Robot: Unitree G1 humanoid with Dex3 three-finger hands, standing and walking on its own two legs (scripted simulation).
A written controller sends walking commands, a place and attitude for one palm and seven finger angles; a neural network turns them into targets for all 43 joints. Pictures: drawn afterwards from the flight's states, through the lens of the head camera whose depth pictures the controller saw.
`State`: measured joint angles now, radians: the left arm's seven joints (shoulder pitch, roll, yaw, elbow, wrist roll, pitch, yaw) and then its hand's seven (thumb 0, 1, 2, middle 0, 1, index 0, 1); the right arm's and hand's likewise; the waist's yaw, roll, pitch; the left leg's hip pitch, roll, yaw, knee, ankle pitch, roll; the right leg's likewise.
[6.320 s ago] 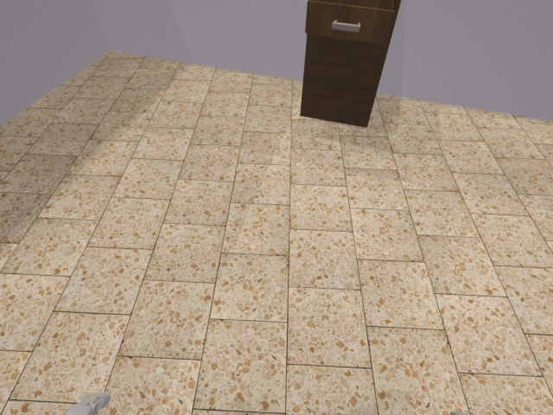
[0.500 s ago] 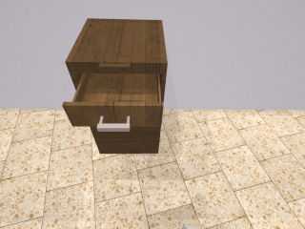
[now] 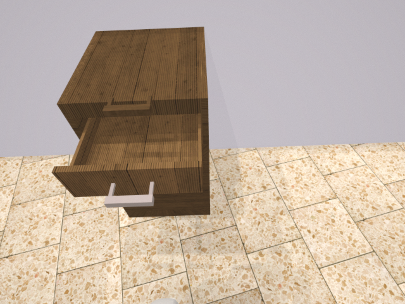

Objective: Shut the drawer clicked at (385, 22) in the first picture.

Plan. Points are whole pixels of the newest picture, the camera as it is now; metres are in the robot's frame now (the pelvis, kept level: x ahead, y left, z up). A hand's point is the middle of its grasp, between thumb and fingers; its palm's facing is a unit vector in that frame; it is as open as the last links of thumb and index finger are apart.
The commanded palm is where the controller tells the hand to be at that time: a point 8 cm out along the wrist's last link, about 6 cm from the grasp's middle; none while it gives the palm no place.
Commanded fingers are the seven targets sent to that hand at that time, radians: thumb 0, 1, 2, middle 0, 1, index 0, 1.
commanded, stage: come to a stop and stand still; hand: left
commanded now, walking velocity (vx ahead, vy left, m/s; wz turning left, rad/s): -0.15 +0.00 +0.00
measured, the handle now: (131, 193) +0.39 +0.23 -0.11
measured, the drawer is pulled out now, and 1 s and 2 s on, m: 0.20 0.20 0.20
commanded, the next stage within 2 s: look again from close up in 1.72 s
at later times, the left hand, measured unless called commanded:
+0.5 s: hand out of the picture +0.00 +0.20 -0.17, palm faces +0.00 -0.97 -0.25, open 7.4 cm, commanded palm none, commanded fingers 0.00 0.90 0.90 -0.20 -0.30 -0.20 -0.30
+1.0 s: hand out of the picture -0.05 +0.13 -0.18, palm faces +0.01 -0.99 -0.13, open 7.3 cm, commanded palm none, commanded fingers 0.00 0.90 0.90 -0.20 -0.30 -0.20 -0.30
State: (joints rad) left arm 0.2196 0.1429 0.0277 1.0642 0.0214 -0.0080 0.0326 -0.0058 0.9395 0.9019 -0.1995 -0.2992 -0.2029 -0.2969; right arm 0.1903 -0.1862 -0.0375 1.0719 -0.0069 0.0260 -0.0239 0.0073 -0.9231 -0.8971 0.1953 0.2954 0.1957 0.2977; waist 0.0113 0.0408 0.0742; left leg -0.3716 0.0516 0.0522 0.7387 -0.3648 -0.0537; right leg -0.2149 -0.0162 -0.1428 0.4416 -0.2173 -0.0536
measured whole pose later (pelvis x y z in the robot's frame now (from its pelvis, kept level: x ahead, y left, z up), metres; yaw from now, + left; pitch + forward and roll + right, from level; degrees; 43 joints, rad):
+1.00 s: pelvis -0.04 -0.02 +0.00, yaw -1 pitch -2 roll -1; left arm 0.29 0.11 0.01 1.13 0.00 0.02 0.03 0.01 0.91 0.90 -0.20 -0.30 -0.20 -0.30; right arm 0.39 -0.11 -0.01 1.19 -0.01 0.02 -0.03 0.01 -0.91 -0.90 0.20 0.30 0.20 0.30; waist -0.03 0.00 0.06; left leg -0.29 0.07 0.02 0.46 -0.14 -0.04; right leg -0.12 0.01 -0.06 0.46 -0.31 -0.02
